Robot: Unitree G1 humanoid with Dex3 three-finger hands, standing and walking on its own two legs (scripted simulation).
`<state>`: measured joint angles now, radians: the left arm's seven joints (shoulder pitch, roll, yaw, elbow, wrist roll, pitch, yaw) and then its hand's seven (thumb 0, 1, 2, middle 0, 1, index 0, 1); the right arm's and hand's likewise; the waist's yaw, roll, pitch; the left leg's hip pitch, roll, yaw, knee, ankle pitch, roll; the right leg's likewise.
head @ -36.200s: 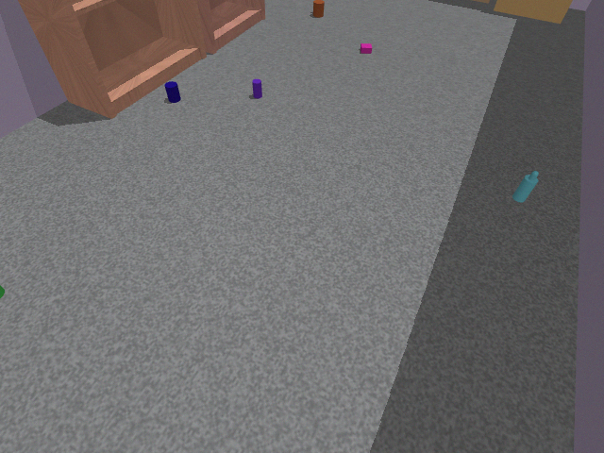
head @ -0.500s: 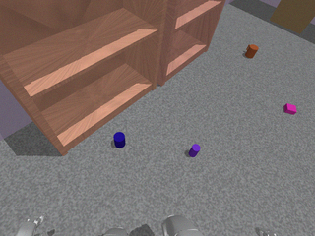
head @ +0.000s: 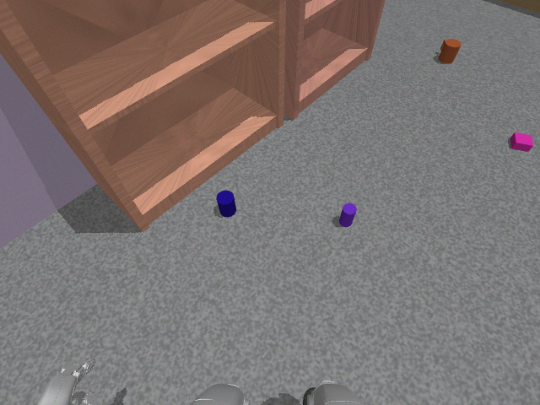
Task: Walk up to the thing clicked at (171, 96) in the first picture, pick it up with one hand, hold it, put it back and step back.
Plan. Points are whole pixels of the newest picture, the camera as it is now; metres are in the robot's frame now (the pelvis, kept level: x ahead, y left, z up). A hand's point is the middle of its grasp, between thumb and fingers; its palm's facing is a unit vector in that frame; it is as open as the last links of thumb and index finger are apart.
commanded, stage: step back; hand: left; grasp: from above
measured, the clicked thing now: (226, 203) +0.89 +0.22 -0.71
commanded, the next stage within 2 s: stand in 1.60 s
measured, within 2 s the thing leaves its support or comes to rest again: neither
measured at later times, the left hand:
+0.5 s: hand out of the picture -0.12 +0.25 -0.16, palm faces -0.05 -0.92 -0.39, open 7.4 cm
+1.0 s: hand out of the picture -0.13 +0.26 -0.14, palm faces +0.00 -0.93 -0.38, open 7.4 cm
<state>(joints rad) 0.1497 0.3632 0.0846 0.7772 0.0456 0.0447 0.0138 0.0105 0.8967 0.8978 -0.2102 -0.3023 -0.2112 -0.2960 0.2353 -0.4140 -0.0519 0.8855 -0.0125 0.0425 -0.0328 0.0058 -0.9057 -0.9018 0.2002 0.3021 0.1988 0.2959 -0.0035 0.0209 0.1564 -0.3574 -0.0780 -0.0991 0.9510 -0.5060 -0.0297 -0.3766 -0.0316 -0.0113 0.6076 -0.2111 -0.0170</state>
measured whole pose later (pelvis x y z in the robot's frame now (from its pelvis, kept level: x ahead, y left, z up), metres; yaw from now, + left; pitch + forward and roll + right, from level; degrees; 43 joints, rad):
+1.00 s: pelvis -0.21 -0.02 +0.01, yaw +1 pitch -3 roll +1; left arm 0.21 0.41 0.08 0.96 0.02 -0.01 -0.03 0.01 0.90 0.90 -0.21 -0.30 -0.21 -0.30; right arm 0.27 -0.36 -0.06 0.97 -0.04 -0.03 0.02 0.01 -0.90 -0.90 0.20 0.30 0.20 0.30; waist -0.02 -0.03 0.06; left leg -0.20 -0.01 -0.03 0.52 -0.28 0.01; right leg -0.35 -0.04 -0.01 0.77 -0.44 -0.02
